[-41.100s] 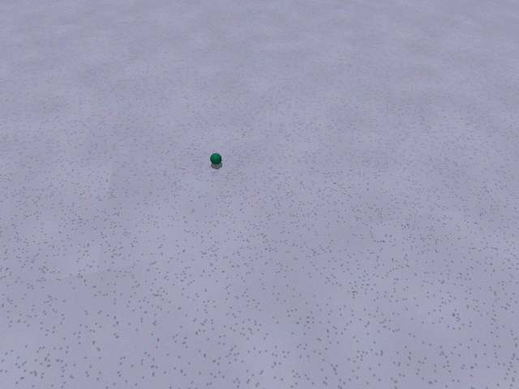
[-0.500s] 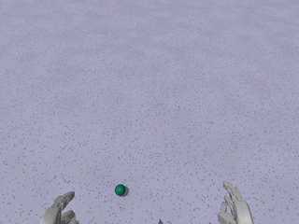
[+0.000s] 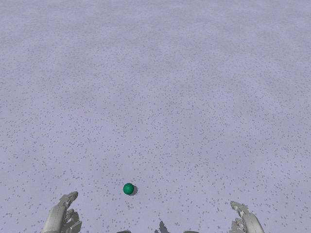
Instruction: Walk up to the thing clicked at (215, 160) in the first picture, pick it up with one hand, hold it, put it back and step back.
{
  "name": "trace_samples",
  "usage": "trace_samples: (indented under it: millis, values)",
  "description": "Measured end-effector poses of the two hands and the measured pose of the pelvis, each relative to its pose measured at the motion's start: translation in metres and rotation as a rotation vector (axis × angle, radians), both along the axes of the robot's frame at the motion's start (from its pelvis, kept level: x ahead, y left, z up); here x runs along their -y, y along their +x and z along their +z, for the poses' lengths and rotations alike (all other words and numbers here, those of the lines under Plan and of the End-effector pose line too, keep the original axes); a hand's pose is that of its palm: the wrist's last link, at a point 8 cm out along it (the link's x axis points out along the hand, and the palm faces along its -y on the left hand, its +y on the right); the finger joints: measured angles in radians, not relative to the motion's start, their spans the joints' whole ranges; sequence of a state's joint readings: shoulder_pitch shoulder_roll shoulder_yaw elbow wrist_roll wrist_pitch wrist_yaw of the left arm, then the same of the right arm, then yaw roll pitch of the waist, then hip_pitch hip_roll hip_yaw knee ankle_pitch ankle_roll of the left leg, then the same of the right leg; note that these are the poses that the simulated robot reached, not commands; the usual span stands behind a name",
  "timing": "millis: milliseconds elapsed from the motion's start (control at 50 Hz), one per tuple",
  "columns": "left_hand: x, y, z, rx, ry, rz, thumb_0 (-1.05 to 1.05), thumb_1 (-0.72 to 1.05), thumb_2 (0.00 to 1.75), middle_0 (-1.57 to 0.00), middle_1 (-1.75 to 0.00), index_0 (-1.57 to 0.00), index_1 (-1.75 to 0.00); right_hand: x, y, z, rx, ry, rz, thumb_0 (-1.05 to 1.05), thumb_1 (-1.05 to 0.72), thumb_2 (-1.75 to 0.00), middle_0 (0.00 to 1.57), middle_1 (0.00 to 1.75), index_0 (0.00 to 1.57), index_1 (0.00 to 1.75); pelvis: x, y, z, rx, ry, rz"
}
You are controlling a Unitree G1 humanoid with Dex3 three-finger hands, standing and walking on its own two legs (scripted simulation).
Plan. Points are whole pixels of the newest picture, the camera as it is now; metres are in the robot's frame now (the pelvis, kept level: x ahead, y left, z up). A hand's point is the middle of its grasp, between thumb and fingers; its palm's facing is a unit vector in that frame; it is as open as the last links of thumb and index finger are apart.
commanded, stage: stand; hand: left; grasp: from above
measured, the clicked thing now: (128, 188) +0.47 +0.15 -0.69
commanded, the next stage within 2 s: none
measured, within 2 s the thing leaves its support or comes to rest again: neither
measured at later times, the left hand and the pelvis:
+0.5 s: hand out of the picture +0.05 +0.23 -0.12, palm faces +0.04 -0.95 -0.31, open 7.4 cm; pelvis +0.00 +0.01 +0.04, yaw +0 degrees
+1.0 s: hand out of the picture +0.02 +0.24 -0.11, palm faces +0.02 -0.94 -0.34, open 7.4 cm; pelvis -0.01 -0.01 +0.05, yaw -1 degrees
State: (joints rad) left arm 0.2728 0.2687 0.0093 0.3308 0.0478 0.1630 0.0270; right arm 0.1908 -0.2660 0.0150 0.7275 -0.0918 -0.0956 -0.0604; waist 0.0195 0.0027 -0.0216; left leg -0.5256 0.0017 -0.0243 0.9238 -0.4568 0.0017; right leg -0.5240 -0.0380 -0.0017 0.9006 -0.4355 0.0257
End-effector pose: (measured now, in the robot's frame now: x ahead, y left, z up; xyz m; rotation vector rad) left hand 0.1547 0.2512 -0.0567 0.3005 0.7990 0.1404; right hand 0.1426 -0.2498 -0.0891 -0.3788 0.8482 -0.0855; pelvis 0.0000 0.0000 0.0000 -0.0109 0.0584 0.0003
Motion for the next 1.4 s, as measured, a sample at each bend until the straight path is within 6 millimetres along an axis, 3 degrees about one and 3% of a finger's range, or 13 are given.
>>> trace_samples:
  millis: [220,360,500,660,980,1200,1400]
  values:
    - [-0.031,-0.063,-0.026,-0.247,0.020,0.105,0.01,0.91,0.90,-0.20,-0.30,-0.21,-0.30,0.028,-0.048,0.002,-0.200,0.006,-0.136,0.01,-0.90,-0.89,0.20,0.30,0.20,0.30,-0.002,0.003,0.021,0.073,0.008,-0.005]
    - [-0.030,-0.096,-0.030,-0.357,-0.010,0.148,0.01,0.91,0.90,-0.20,-0.30,-0.21,-0.30,0.022,-0.069,0.005,-0.280,0.019,-0.175,0.01,-0.90,-0.89,0.20,0.30,0.20,0.30,-0.005,0.005,0.033,0.104,0.004,-0.005]
    - [-0.029,-0.112,-0.026,-0.410,-0.023,0.168,0.01,0.91,0.90,-0.20,-0.30,-0.21,-0.30,0.013,-0.080,0.007,-0.309,0.043,-0.189,0.01,-0.90,-0.89,0.20,0.30,0.20,0.30,-0.008,0.002,0.043,0.133,0.005,-0.006]
    - [-0.032,-0.119,-0.019,-0.418,-0.011,0.170,0.01,0.91,0.90,-0.20,-0.30,-0.21,-0.30,0.015,-0.089,0.010,-0.313,0.053,-0.199,0.00,-0.90,-0.89,0.20,0.30,0.20,0.30,-0.007,-0.006,0.049,0.154,0.011,-0.008]
    - [-0.029,-0.136,-0.014,-0.479,0.012,0.173,0.01,0.91,0.90,-0.20,-0.30,-0.21,-0.30,0.039,-0.110,0.010,-0.374,0.044,-0.227,0.00,-0.90,-0.89,0.20,0.30,0.20,0.30,0.004,-0.012,0.052,0.148,0.013,-0.012]
    - [-0.020,-0.117,-0.014,-0.464,0.001,0.155,0.01,0.91,0.90,-0.20,-0.30,-0.21,-0.30,0.044,-0.107,0.010,-0.386,0.043,-0.228,0.00,-0.90,-0.89,0.20,0.30,0.20,0.30,0.010,-0.006,0.054,0.140,0.012,-0.018]
    - [-0.009,-0.096,-0.015,-0.444,-0.017,0.133,0.01,0.91,0.90,-0.20,-0.30,-0.21,-0.30,0.036,-0.099,0.008,-0.385,0.064,-0.230,0.00,-0.90,-0.89,0.20,0.30,0.20,0.30,0.011,0.003,0.055,0.135,0.012,-0.025]
